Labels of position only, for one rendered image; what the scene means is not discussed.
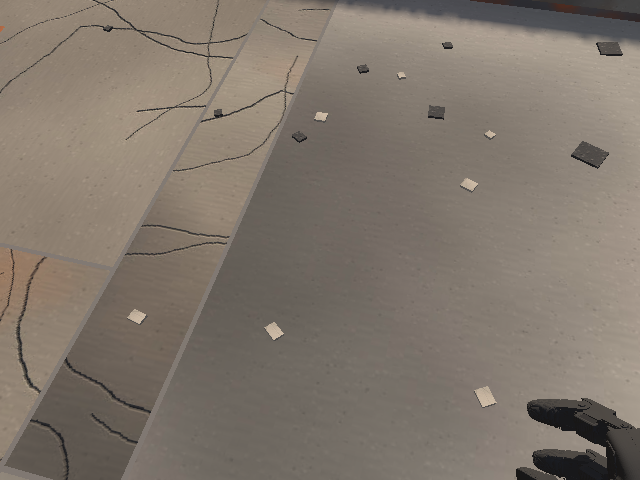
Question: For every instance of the right robot hand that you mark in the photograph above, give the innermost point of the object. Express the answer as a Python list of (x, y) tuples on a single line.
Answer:
[(594, 422)]

